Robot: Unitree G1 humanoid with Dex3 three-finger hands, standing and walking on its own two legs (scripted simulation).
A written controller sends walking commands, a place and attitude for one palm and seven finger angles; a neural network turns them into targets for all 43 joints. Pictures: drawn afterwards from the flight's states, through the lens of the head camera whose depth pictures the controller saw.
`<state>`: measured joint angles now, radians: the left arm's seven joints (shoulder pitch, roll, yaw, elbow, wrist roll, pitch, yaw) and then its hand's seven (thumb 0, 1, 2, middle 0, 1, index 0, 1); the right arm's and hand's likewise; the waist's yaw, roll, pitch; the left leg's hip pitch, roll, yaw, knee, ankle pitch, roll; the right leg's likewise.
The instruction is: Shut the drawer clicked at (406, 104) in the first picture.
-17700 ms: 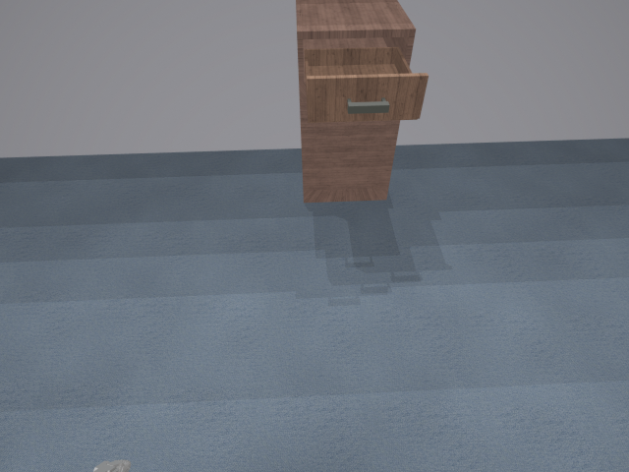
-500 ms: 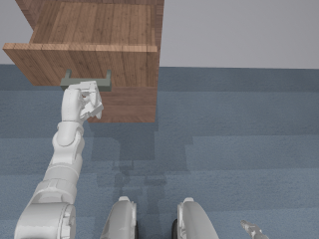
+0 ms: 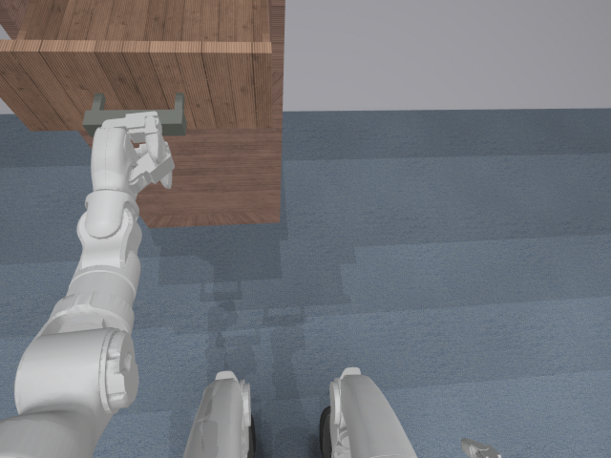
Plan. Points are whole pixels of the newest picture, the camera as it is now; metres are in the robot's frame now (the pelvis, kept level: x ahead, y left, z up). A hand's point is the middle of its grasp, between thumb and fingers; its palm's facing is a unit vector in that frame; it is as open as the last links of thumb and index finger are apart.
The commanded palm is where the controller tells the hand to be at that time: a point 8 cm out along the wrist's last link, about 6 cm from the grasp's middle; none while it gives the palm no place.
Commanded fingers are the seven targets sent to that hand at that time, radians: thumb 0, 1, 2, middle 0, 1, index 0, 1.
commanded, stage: push the drawer shut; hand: left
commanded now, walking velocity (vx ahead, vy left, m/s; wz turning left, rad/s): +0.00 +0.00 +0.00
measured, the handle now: (138, 111) +0.56 +0.20 +0.04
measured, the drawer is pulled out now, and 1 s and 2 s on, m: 0.13 0.02 0.00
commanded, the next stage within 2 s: pull the fist back off the drawer in 1.32 s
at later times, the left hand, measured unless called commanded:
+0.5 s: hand (166, 123) +0.54 +0.16 +0.04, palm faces +0.01 -1.00 -0.04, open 3.2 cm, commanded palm +0.54 +0.19 +0.04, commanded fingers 0.00 0.90 0.90 -1.40 -1.60 -1.40 -1.60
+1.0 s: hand (169, 88) +0.60 +0.16 +0.05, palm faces +0.02 -1.00 -0.03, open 3.3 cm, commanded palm +0.61 +0.18 +0.04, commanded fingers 0.00 0.90 0.90 -1.40 -1.60 -1.40 -1.60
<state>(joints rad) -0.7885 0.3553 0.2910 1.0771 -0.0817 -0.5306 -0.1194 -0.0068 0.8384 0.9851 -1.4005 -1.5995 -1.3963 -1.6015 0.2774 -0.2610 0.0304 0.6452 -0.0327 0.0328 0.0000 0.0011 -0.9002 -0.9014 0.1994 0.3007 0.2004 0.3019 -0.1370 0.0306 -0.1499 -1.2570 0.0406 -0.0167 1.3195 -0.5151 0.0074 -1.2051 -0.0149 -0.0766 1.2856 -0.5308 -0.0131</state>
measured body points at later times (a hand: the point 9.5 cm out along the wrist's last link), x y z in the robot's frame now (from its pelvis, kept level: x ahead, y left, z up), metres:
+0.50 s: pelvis +0.00 +0.00 -0.01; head +0.17 +0.03 +0.40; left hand +0.53 +0.22 +0.05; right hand +0.01 -0.26 -0.12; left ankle +0.05 +0.11 -0.61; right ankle +0.04 -0.12 -0.61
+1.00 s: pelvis -0.01 +0.01 -0.03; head +0.20 +0.04 +0.37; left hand +0.59 +0.22 +0.05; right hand -0.04 -0.24 -0.12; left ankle +0.05 +0.12 -0.61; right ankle +0.04 -0.12 -0.61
